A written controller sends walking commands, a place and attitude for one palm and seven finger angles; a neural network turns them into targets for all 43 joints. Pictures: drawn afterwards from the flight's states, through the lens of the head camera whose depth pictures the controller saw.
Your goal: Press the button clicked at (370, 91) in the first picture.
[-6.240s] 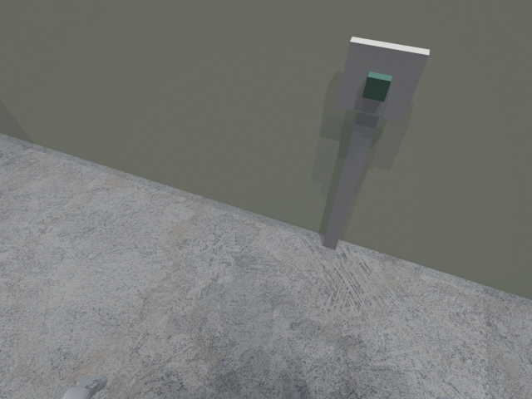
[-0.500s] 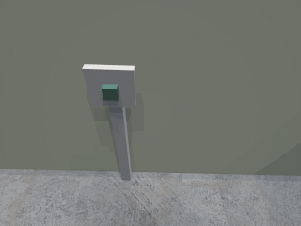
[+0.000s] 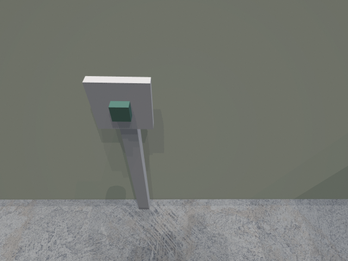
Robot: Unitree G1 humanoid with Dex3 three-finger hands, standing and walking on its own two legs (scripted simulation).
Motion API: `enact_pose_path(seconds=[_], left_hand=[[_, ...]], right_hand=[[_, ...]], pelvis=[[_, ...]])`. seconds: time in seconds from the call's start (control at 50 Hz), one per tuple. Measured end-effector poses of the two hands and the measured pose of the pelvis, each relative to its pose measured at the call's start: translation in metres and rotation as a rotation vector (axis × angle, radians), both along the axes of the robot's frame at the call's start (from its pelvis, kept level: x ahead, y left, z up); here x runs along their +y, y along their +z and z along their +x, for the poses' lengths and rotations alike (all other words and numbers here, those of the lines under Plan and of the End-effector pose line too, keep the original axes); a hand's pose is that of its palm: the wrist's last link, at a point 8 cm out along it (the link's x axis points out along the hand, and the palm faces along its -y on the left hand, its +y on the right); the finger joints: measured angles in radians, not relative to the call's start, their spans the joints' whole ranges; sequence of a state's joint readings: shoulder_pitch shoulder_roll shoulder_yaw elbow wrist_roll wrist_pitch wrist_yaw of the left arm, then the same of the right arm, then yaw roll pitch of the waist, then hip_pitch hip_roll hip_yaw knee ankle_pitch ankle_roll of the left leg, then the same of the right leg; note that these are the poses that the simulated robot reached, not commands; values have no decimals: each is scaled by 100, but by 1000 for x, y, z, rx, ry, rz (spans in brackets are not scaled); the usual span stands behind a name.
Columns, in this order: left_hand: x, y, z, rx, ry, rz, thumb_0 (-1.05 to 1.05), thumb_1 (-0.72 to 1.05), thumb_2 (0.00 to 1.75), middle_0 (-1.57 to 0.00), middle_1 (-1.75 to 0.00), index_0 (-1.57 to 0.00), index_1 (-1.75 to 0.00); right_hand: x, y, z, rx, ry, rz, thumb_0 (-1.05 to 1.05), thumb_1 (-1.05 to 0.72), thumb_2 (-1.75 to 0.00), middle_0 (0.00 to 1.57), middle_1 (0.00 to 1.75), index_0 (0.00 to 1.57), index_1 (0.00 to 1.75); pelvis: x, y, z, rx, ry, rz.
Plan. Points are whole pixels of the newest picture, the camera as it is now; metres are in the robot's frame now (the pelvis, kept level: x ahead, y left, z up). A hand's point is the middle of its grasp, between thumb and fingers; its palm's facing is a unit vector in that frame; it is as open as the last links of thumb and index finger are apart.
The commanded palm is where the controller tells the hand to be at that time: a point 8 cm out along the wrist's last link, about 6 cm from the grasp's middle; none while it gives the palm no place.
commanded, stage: come to a stop and stand still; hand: left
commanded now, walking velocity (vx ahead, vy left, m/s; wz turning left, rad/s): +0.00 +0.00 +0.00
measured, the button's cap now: (121, 110) +0.50 +0.18 +0.06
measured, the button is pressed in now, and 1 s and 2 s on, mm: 0 0 0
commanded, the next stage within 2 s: look again from close up in 1.30 s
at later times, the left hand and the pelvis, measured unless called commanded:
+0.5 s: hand out of the picture -0.03 +0.17 -0.16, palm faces +0.00 -0.98 -0.21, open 7.4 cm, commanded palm none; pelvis -0.03 +0.00 +0.01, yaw -1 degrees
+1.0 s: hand out of the picture -0.01 +0.14 -0.16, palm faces +0.03 -0.98 -0.19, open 7.3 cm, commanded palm none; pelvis +0.00 -0.03 +0.01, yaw +1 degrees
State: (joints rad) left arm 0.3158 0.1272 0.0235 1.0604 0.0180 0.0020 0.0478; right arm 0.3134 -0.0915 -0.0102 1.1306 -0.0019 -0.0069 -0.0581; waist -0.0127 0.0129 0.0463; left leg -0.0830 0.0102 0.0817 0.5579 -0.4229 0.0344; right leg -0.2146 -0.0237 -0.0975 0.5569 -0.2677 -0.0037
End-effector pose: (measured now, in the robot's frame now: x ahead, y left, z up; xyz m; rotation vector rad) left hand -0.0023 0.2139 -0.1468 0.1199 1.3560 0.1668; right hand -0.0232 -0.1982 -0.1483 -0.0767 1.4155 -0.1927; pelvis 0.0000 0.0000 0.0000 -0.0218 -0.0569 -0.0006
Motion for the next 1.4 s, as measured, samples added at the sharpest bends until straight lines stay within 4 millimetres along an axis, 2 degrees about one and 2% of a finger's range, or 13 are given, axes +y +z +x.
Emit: enact_pose_path(seconds=[0.1, 0.18, 0.28, 0.4, 0.54, 0.64, 0.82, 1.14, 1.4], left_hand=[[12, 11, 22, -69, -24, 35, 1, 93, 90, -20, -30, -19, -30], [17, 10, 23, -100, -56, 48, 1, 92, 90, -20, -30, -19, -30], [20, 12, 13, -81, -68, 38, 1, 92, 90, -20, -30, -20, -30], [19, 17, -10, -28, -61, 39, 0, 92, 90, -20, -30, -20, -30], [4, 19, -36, 66, -35, 24, 0, 91, 90, -20, -30, -20, -30], [-11, 17, -42, 104, -16, 3, 0, 91, 90, -20, -30, -20, -30], [-30, 13, -30, 114, -15, -15, 2, 92, 90, -20, -30, -20, -30], [-29, 13, -4, 65, -2, 17, 2, 93, 90, -20, -30, -20, -30], [-30, 12, -4, 57, 8, 9, 1, 93, 90, -20, -30, -20, -30]], right_hand=[[-3, 4, 0, -4, 5, 8, 1, -90, -90, 20, 30, 20, 30], [-14, 6, -4, -34, 21, -16, 2, -92, -90, 20, 30, 20, 30], [-18, 6, -11, -70, 55, -26, 1, -91, -90, 20, 30, 20, 30], [-13, 3, -15, -60, 76, 9, 1, -91, -90, 20, 30, 19, 30], [-10, 0, -16, -17, 84, 45, 1, -91, -90, 20, 30, 20, 30], [-12, -1, -15, 17, 87, 53, 1, -90, -90, 20, 30, 20, 30], [-23, 1, -5, 41, 80, 42, 1, -90, -90, 20, 30, 20, 30], [-38, 3, 12, 47, 91, 29, 0, -91, -90, 20, 30, 19, 30], [-39, 5, 13, 43, 93, 22, 0, -90, -90, 20, 30, 19, 30]], pelvis=[[-1, 6, -5, 3, -2, 7], [2, 3, -18, 24, 4, 2], [8, 3, -27, 18, -1, 17], [7, 6, -29, 21, -7, 29], [0, 8, -23, 32, -6, 34], [-6, 8, -17, 34, -1, 34], [-18, 8, -5, 37, 3, 32], [-33, 8, 7, 43, 19, 27], [-34, 9, 8, 40, 23, 24]])
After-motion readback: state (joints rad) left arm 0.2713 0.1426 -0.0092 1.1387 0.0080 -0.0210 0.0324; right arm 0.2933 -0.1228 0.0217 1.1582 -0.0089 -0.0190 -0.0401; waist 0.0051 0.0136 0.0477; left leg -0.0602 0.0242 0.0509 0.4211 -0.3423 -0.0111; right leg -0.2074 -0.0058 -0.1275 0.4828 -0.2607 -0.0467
